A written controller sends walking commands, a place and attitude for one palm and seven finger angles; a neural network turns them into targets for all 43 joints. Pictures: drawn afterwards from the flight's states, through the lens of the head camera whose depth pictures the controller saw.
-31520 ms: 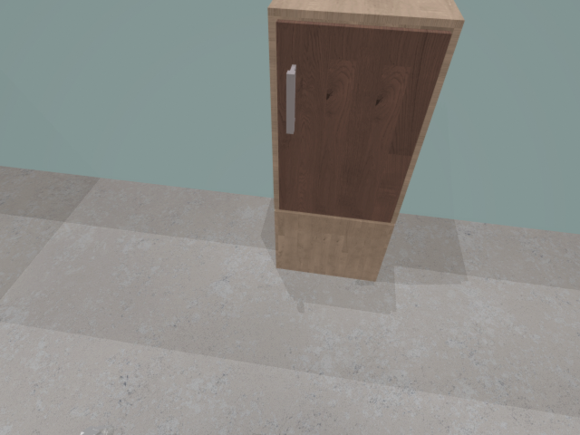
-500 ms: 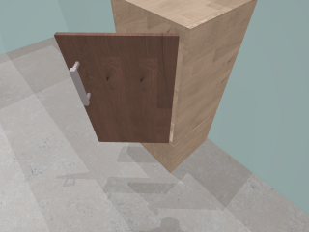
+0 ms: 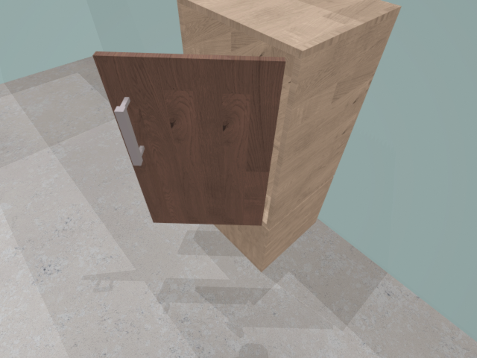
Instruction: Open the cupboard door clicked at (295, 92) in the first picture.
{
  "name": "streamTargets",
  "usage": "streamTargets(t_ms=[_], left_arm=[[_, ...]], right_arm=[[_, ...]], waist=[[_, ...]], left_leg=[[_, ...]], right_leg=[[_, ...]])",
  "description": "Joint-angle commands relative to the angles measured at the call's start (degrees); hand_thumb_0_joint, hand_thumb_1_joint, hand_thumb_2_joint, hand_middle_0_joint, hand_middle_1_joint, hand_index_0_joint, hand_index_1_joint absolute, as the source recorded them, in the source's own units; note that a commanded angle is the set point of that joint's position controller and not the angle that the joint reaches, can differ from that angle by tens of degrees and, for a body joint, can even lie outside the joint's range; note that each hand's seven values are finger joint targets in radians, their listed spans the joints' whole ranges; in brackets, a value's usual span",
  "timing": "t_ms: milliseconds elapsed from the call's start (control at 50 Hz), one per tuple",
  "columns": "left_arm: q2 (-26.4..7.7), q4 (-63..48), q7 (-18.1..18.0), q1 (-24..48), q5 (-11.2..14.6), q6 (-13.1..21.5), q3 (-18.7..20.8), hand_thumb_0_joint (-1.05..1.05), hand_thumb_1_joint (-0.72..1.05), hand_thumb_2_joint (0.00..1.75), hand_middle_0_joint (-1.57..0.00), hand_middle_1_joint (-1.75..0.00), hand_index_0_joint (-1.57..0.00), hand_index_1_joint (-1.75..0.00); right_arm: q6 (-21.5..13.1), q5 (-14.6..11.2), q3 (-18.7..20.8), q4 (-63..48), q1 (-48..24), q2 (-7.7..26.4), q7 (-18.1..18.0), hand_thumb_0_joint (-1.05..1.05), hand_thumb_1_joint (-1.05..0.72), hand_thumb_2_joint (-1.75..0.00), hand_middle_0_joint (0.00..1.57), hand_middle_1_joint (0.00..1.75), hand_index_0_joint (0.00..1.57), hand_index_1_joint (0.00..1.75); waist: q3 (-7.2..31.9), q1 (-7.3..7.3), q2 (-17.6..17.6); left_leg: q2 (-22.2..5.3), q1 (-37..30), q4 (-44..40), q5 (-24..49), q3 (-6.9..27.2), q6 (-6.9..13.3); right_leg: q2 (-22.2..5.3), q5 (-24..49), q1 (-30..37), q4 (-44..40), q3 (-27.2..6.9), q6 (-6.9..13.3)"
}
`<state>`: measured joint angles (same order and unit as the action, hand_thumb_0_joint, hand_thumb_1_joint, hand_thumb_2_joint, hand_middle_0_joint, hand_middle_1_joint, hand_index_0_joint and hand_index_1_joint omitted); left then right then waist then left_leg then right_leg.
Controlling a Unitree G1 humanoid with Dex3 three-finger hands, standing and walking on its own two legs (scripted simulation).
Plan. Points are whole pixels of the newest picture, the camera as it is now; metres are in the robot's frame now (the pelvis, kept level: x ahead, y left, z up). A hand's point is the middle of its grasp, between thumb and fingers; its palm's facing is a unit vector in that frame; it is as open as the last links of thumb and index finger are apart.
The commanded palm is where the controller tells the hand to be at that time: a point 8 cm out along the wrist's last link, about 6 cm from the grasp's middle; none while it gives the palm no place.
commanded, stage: shuffle to correct the standing spot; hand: left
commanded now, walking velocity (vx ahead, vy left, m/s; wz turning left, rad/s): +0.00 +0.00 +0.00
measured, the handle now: (132, 132) +0.56 +0.29 +0.04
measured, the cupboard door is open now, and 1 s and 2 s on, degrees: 46 46 46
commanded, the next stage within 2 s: come to a stop and stand still in 0.24 s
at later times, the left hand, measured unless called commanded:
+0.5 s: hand out of the picture +0.03 +0.22 -0.18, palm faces +0.02 -0.97 -0.24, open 7.3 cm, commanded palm none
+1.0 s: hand out of the picture +0.04 +0.19 -0.17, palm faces +0.00 -0.98 -0.20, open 7.3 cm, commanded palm none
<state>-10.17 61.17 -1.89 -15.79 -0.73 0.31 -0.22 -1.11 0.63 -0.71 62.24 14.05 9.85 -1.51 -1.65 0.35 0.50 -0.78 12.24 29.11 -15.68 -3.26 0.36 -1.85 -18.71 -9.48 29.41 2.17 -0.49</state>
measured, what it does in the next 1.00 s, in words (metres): stands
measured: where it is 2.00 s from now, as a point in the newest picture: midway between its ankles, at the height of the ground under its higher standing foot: outside the picture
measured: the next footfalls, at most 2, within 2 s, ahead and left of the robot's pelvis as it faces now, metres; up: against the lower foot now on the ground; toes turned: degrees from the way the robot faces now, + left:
none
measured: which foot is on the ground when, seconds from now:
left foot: down 0.00-1.00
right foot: down 0.00-1.00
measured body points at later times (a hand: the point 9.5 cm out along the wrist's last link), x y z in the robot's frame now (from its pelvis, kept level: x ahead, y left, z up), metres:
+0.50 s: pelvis +0.02 +0.03 -0.01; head +0.04 +0.03 +0.44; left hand +0.03 +0.27 -0.16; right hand +0.03 -0.20 -0.16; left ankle +0.00 +0.11 -0.74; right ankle -0.01 -0.08 -0.72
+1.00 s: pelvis +0.02 +0.01 +0.01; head +0.02 +0.01 +0.46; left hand +0.04 +0.24 -0.15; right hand +0.02 -0.21 -0.15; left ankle +0.00 +0.11 -0.74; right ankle +0.01 -0.07 -0.74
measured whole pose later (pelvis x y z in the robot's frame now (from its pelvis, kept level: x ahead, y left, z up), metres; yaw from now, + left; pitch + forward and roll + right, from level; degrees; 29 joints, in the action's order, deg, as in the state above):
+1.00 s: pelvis +0.02 +0.01 +0.01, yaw -1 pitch -1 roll +1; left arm -9.8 62.6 -2.0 -15.2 -0.5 0.5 -0.5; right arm -1.4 0.5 -1.2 66.0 15.1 8.4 -2.1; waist -0.8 0.3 0.9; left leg 0.4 6.8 22.9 -14.8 -5.0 1.2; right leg 0.6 -15.2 -8.8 25.2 4.3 2.6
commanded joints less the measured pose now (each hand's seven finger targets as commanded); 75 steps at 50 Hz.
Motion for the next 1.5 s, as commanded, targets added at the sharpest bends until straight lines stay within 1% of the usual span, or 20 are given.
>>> streamTargets(t_ms=[0, 80, 200, 260, 280, 320, 340, 360, 380, 460, 480, 520, 560, 680, 920, 1380, 1400, 1420, 1440, 1480], left_arm=[[-6.3, -1.7, -0.2, -3.1, -0.1, 1.0, 1.4, 0.0, 0.9, 0.9, -0.2, -0.3, -0.2, -0.3], [-7.2, -1.9, -0.2, -3.8, -0.4, 0.7, 2.0, 0.0, 0.9, 0.9, -0.2, -0.3, -0.2, -0.3], [-10.2, -3.3, -0.5, -4.8, -0.6, 0.2, 3.9, 0.0, 0.9, 0.9, -0.2, -0.3, -0.2, -0.3], [-9.9, -4.5, -0.5, -3.4, -0.8, -0.3, 4.4, 0.0, 0.9, 0.9, -0.2, -0.3, -0.2, -0.3], [-8.8, -4.9, -0.5, -2.8, -0.8, -0.6, 4.3, 0.0, 0.9, 0.9, -0.2, -0.3, -0.2, -0.3], [-5.1, -6.1, -0.4, -1.5, -0.9, -1.0, 3.6, 0.0, 0.9, 0.9, -0.2, -0.3, -0.2, -0.3], [-4.2, -6.8, -0.4, 0.0, -0.9, -1.1, 3.1, 0.0, 0.9, 0.9, -0.2, -0.3, -0.2, -0.3], [-3.7, -6.8, -0.4, 0.4, -0.7, -0.9, 2.9, 0.0, 0.9, 0.9, -0.2, -0.3, -0.2, -0.3], [-3.0, -6.3, -0.2, 0.6, -0.6, -0.6, 2.7, 0.0, 0.9, 0.9, -0.2, -0.3, -0.2, -0.3], [-2.5, -3.8, -0.1, -3.6, -0.2, 0.0, 2.1, 0.0, 0.9, 0.9, -0.2, -0.3, -0.2, -0.3], [-3.6, -3.2, -0.2, -4.3, -0.2, 0.5, 2.1, 0.0, 0.9, 0.9, -0.2, -0.3, -0.2, -0.3], [-6.1, -2.4, -0.3, -4.5, -0.1, 1.2, 1.8, 0.0, 0.9, 0.9, -0.2, -0.3, -0.2, -0.3], [-5.9, -2.5, -0.3, -2.1, -0.1, 1.3, 1.5, 0.0, 0.9, 0.9, -0.2, -0.3, -0.2, -0.3], [-5.3, -2.0, -0.6, -1.6, 0.1, 1.2, 1.3, 0.0, 0.9, 0.9, -0.2, -0.3, -0.2, -0.3], [-4.9, -0.2, -0.2, -2.4, 0.2, 1.2, 0.7, 0.0, 0.9, 0.9, -0.2, -0.3, -0.2, -0.3], [-2.5, 2.0, -0.4, -7.1, 0.2, 1.6, 0.2, 0.0, 0.9, 0.9, -0.2, -0.3, -0.2, -0.3], [-3.9, 4.2, -2.6, -11.2, -0.7, 3.0, 0.4, 0.0, 0.9, 0.9, -0.2, -0.3, -0.2, -0.3], [-6.2, 1.6, -2.3, -9.3, -0.4, 3.3, 0.8, 0.0, 0.9, 0.9, -0.2, -0.3, -0.2, -0.3], [-5.5, 0.4, -1.8, -6.4, -0.2, 3.4, 0.6, 0.0, 0.9, 0.9, -0.2, -0.3, -0.2, -0.3], [-4.1, -0.4, -1.4, -4.4, 0.0, 3.7, 0.7, 0.0, 0.9, 0.9, -0.2, -0.3, -0.2, -0.3]], right_arm=[[-0.9, 0.2, 1.2, -2.0, 1.6, 6.3, -0.1, 0.0, -0.9, -0.9, 0.2, 0.3, 0.2, 0.3], [-0.2, 0.3, 1.3, -2.4, 1.5, 6.1, 0.3, 0.0, -0.9, -0.9, 0.2, 0.3, 0.2, 0.3], [0.8, 0.5, 2.0, -4.9, 1.5, 5.1, 0.8, 0.0, -0.9, -0.9, 0.2, 0.3, 0.2, 0.3], [0.6, 0.5, 2.2, -4.9, 3.7, 5.7, 0.8, 0.0, -0.9, -0.9, 0.2, 0.3, 0.2, 0.3], [0.4, 0.6, 2.3, -4.7, 5.1, 6.8, 0.8, 0.0, -0.9, -0.9, 0.2, 0.3, 0.2, 0.3], [0.5, 0.9, 3.0, -4.5, 8.3, 10.0, 0.3, 0.0, -0.9, -0.9, 0.2, 0.3, 0.2, 0.3], [0.3, 0.9, 2.9, -4.5, 9.3, 9.1, 0.0, 0.0, -0.9, -0.9, 0.2, 0.3, 0.2, 0.3], [0.1, 0.8, 2.7, -4.8, 8.6, 7.9, -0.2, 0.0, -0.9, -0.9, 0.2, 0.3, 0.2, 0.3], [-0.1, 1.0, 2.5, -5.3, 7.0, 7.6, -0.3, 0.0, -0.9, -0.9, 0.2, 0.3, 0.2, 0.3], [-1.0, 0.5, 2.3, -5.1, 2.8, 7.6, -0.9, 0.0, -0.9, -0.9, 0.2, 0.3, 0.2, 0.3], [-1.2, 0.2, 2.2, -4.9, 2.6, 7.3, -0.9, 0.0, -0.9, -0.9, 0.2, 0.3, 0.2, 0.3], [-1.4, -0.3, 1.7, -4.3, 2.8, 5.2, -0.6, 0.0, -0.9, -0.9, 0.2, 0.3, 0.2, 0.3], [-0.4, 0.0, 1.4, -2.6, 3.3, 3.6, -0.4, 0.0, -0.9, -0.9, 0.2, 0.3, 0.2, 0.3], [-1.2, 0.2, 0.9, 0.7, 3.8, 4.3, -0.6, 0.0, -0.9, -0.9, 0.2, 0.3, 0.2, 0.3], [-0.8, 0.1, 0.4, 2.1, 3.6, 4.0, -0.6, 0.0, -0.9, -0.9, 0.2, 0.3, 0.2, 0.3], [-0.5, 0.1, 0.3, 3.2, 6.1, 2.0, -0.7, 0.0, -0.9, -0.9, 0.2, 0.3, 0.2, 0.3], [-1.0, -0.5, 0.7, -0.8, -0.7, 3.8, 0.0, 0.0, -0.9, -0.9, 0.2, 0.3, 0.2, 0.3], [0.1, -0.4, 0.7, -2.6, 4.1, 0.3, 0.0, 0.0, -0.9, -0.9, 0.2, 0.3, 0.2, 0.3], [0.3, -0.4, 0.9, -2.0, 6.3, 0.8, 0.3, 0.0, -0.9, -0.9, 0.2, 0.3, 0.2, 0.3], [-0.1, 0.2, 0.8, -1.7, 8.4, 0.2, 0.5, 0.0, -0.9, -0.9, 0.2, 0.3, 0.2, 0.3]], waist=[[-0.5, -0.04, -0.9], [-1.7, 0.67, -0.4], [-3.9, 0.84, 7.5], [-2.9, -0.08, 3.6], [-2.6, -0.54, -1.8], [-2.1, -1.2, -13.0], [-2.3, -1.9, -13.2], [-2.0, -1.35, -8.8], [-1.2, -0.83, -6.8], [2.6, 1.81, -3.8], [2.9, 2.09, -1.8], [2.7, 0.68, 1.2], [0.0, -0.49, 7.3], [1.3, 0.11, 0.1], [-2.4, 0.08, -0.3], [-4.0, 0.0, -0.4], [-5.9, 2.4, -0.2], [0.2, -1.62, 0.5], [2.4, -2.54, 0.1], [2.0, -3.11, -1.8]], left_leg=[[-5.0, -0.3, -5.6, 11.8, 4.8, 1.8], [-3.4, 2.2, -3.7, 5.5, 3.3, 1.6], [-0.4, 6.8, 3.6, -1.1, -0.6, 0.2], [-1.3, 2.2, 0.0, 4.6, 0.8, 0.9], [-3.6, 0.3, -2.6, 8.9, 3.9, 2.2], [-12.0, -4.7, -9.6, 15.2, 15.0, 8.5], [-13.9, -5.9, -11.5, 19.0, 17.8, 11.2], [-15.3, -6.4, -10.5, 24.1, 18.2, 13.1], [-15.1, -4.8, -9.6, 28.2, 16.8, 13.3], [-11.1, -3.0, -5.8, 34.1, 9.4, 9.6], [-9.8, -1.3, -4.6, 29.1, 8.6, 7.5], [-5.0, 1.7, -4.6, 12.6, 5.0, 2.8], [-3.8, 0.3, -5.6, 7.8, 3.9, 1.5], [-5.7, -3.2, -8.3, 17.8, 4.9, 2.2], [-5.8, -2.6, -10.5, 9.8, 4.6, 1.7], [-5.3, -1.3, -10.4, 5.8, 4.1, 1.4], [-4.7, 4.6, 2.9, 5.1, 1.0, -0.7], [-2.6, 3.0, 4.1, -4.8, 3.0, -0.1], [-3.0, 0.9, 3.9, -4.7, 2.8, -0.1], [-3.0, -1.6, 0.1, 2.0, 3.2, 0.5]], right_leg=[[-4.0, 12.2, -1.5, -5.1, -3.8, 2.0], [-5.6, 7.3, -1.5, -5.1, -5.7, 3.0], [-13.1, 6.3, -2.7, -8.4, -12.9, 7.0], [-10.4, 7.6, -4.9, -3.3, -8.7, 5.6], [-7.2, 5.2, -6.6, 1.1, -4.8, 4.2], [0.2, -9.9, -14.8, 14.2, 3.7, 1.4], [0.1, -15.9, -18.2, 20.4, 2.4, 1.6], [-1.3, -15.9, -18.9, 22.8, 0.8, 1.9], [-2.1, -14.3, -17.0, 22.0, -0.1, 1.8], [-1.5, 0.6, -3.6, 3.0, 0.5, 0.9], [-2.0, 6.6, 0.3, -3.3, -0.8, 1.1], [-8.5, 21.6, 2.8, -4.9, -8.0, 3.8], [-8.3, 23.0, -0.6, -4.6, -7.8, 5.0], [-5.7, 21.8, 1.2, -4.7, -4.7, 3.3], [-5.3, 15.4, -0.6, -8.9, -5.4, 3.3], [-4.7, 9.2, -2.7, -11.1, -6.3, 3.5], [-8.7, 38.8, -2.5, -9.9, -9.9, -0.5], [-11.9, 30.0, -0.4, -10.7, -13.0, 2.5], [-11.1, 15.5, -2.9, -11.9, -11.4, 5.8], [-8.5, 12.5, -4.9, -9.8, -8.6, 6.6]])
